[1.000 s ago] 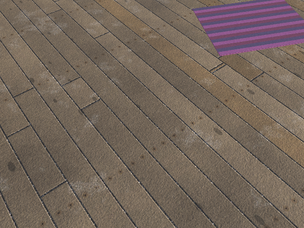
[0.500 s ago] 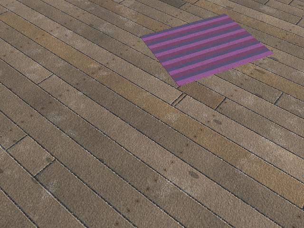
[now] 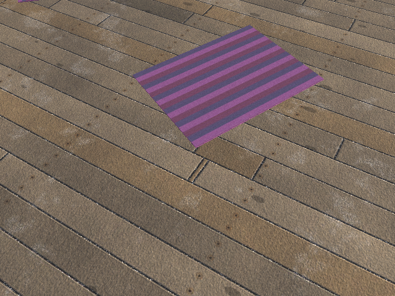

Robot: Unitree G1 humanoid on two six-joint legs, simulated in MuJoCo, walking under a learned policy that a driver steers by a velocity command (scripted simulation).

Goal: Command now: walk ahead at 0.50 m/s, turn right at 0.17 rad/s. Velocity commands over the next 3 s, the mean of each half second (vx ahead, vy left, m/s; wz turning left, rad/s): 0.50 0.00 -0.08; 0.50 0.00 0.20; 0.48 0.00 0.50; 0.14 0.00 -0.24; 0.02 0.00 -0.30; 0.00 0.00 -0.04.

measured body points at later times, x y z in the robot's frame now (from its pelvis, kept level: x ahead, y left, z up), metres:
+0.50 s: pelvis +0.29 +0.07 +0.00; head +0.31 +0.08 +0.45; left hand +0.45 +0.33 -0.11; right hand +0.32 -0.20 -0.12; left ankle +0.27 +0.15 -0.75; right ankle +0.42 -0.11 -0.68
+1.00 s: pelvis +0.57 +0.01 +0.00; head +0.59 +0.01 +0.45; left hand +0.60 +0.29 -0.12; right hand +0.72 -0.25 -0.12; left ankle +0.64 +0.19 -0.67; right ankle +0.56 -0.09 -0.75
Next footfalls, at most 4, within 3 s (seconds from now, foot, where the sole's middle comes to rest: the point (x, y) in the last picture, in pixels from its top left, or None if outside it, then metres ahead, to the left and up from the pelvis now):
0.20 left None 0.31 0.15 -0.78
0.74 right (246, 258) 0.60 -0.09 -0.78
1.26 left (168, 196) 0.85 0.21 -0.78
1.72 right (194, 140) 1.14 0.12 -0.78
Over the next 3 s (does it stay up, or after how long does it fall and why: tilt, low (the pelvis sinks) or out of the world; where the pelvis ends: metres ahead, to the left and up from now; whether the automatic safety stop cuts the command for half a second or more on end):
stays up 1.01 0.18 -0.01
